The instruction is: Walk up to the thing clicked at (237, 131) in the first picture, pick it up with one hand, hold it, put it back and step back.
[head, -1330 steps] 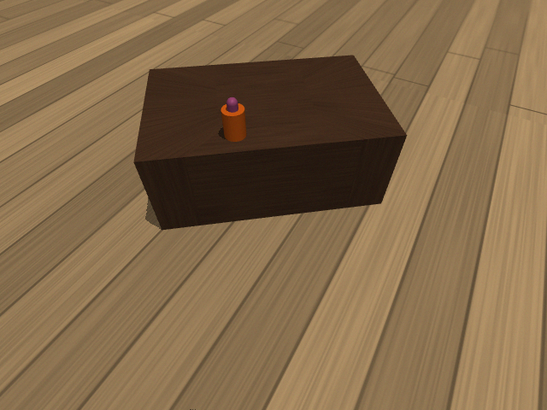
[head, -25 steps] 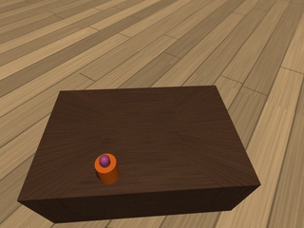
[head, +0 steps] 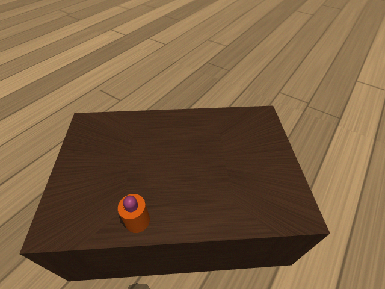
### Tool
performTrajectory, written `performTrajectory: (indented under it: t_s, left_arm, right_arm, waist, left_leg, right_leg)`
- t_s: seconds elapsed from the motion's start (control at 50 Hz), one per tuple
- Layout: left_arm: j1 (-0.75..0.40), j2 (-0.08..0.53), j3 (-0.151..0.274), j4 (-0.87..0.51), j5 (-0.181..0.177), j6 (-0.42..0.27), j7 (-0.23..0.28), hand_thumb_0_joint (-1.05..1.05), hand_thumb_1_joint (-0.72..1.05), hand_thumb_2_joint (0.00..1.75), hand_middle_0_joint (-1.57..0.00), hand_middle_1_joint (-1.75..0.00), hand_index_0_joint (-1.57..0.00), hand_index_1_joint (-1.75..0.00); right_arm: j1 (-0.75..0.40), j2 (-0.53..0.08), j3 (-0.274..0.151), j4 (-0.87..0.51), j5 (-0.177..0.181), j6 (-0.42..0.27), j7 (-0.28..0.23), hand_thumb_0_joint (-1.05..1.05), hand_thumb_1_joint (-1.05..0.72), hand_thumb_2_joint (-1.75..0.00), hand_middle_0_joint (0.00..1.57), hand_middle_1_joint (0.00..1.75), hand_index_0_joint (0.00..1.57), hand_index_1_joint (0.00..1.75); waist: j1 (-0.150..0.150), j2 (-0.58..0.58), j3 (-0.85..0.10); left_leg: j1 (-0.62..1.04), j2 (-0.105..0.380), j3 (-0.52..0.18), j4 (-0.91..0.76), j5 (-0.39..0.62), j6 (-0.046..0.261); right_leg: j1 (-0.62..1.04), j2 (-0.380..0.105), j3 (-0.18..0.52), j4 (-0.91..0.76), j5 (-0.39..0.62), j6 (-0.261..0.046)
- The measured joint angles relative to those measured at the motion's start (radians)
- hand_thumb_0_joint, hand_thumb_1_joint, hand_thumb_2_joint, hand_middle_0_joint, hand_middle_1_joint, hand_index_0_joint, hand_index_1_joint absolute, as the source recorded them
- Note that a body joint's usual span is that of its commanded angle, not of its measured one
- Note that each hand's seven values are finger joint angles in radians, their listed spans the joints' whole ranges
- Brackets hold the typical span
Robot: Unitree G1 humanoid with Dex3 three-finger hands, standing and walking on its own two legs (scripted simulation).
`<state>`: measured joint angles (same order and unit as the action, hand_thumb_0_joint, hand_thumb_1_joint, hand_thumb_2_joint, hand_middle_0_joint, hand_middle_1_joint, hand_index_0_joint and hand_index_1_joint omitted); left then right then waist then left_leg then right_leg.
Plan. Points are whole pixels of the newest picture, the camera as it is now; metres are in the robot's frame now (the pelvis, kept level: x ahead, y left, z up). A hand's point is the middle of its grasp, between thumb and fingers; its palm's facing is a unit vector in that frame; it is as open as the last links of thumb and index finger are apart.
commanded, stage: stand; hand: left
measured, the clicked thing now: (133, 210) +0.42 +0.20 -0.28
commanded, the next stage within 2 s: step back in 0.24 s
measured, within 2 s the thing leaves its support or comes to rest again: neither
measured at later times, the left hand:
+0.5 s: hand out of the picture +0.04 +0.25 -0.17, palm faces +0.00 -0.90 -0.44, open 7.4 cm
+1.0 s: hand out of the picture -0.04 +0.28 -0.17, palm faces +0.08 -0.92 -0.39, open 7.4 cm
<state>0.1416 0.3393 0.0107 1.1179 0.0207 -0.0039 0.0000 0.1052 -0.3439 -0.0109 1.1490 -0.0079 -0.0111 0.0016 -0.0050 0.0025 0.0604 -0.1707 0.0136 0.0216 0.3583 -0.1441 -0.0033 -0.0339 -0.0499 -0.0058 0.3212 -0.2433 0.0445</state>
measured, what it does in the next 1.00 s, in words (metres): walks backwards: left foot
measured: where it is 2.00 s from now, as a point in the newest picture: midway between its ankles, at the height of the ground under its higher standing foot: outside the picture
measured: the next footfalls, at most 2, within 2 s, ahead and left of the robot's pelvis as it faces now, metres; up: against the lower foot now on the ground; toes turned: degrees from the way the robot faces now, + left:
left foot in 0.84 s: -0.08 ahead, +0.11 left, +0.00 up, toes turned +3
right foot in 1.22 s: -0.17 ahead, -0.14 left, +0.00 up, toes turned +2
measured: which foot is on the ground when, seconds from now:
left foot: down 0.00-0.48, up 0.50-0.82, down 0.84-1.00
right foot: down 0.00-0.86, up 0.88-1.00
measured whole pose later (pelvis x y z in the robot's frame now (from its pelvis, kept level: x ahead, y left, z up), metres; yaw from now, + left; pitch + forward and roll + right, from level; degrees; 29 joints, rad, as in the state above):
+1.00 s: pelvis -0.13 +0.00 -0.02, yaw +4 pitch -1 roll -1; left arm 0.11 0.39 0.07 0.86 0.00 0.06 0.04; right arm 0.10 -0.36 -0.04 0.90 -0.02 0.04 0.00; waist 0.01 -0.02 0.19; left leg -0.31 -0.01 -0.01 0.62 -0.30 0.04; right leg -0.47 0.09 0.13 1.16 -0.56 -0.02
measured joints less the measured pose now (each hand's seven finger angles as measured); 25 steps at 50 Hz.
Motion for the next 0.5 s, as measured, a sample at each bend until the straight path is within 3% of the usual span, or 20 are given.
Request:
performTrajectory:
  t_s: [0.26,0.32,0.44,0.46,0.5]
  left_arm:
    - [-0.01,0.003,0.003,-0.015,-0.006,0.002,-0.001,0.01,0.91,0.9,-0.2,-0.3,-0.2,-0.3]
    - [-0.032,0.017,0.02,-0.046,-0.019,0.013,0.004,0.01,0.91,0.9,-0.2,-0.3,-0.2,-0.3]
    - [-0.051,0.05,0.045,-0.12,-0.016,0.034,0.009,0.0,0.91,0.9,-0.2,-0.3,-0.2,-0.3]
    - [-0.041,0.053,0.048,-0.13,-0.014,0.032,0.009,0.0,0.91,0.9,-0.2,-0.3,-0.2,-0.3]
    - [-0.025,0.047,0.055,-0.142,-0.001,0.025,0.012,0.0,0.91,0.9,-0.2,-0.3,-0.2,-0.3]
  right_arm:
    - [-0.005,0.0,0.001,-0.011,0.004,0.002,0.002,0.0,-0.91,-0.9,0.2,0.3,0.21,0.3]
    - [-0.031,-0.006,-0.012,-0.044,0.016,0.017,0.01,0.0,-0.91,-0.9,0.2,0.3,0.21,0.3]
    - [-0.066,-0.032,-0.04,-0.13,0.007,0.048,0.005,0.0,-0.9,-0.9,0.21,0.3,0.21,0.3]
    - [-0.069,-0.039,-0.043,-0.141,0.006,0.056,0.004,0.0,-0.9,-0.9,0.21,0.3,0.21,0.3]
    - [-0.082,-0.059,-0.048,-0.16,0.013,0.071,-0.001,0.0,-0.9,-0.9,0.2,0.3,0.21,0.3]
  waist:
    - [0.0,0.0,-0.002]
    - [-0.004,-0.004,0.031]
    - [0.0,0.012,0.086]
    - [0.006,0.016,0.083]
    - [0.008,0.033,0.091]
  left_leg:
    - [-0.006,0.002,-0.004,0.009,-0.006,-0.002]
    - [-0.058,0.002,-0.007,0.06,-0.014,0.002]
    - [-0.174,0.021,-0.025,0.171,-0.025,-0.002]
    - [-0.199,0.024,-0.025,0.203,-0.036,-0.005]
    - [-0.256,0.013,-0.052,0.301,-0.114,0.005]
  right_leg:
    - [-0.003,0.003,-0.004,0.006,-0.005,-0.003]
    - [-0.075,0.003,-0.004,0.102,-0.035,-0.014]
    - [-0.233,0.046,-0.001,0.389,-0.169,-0.082]
    - [-0.229,0.047,-0.001,0.364,-0.137,-0.086]
    - [-0.225,0.051,0.0,0.337,-0.151,-0.061]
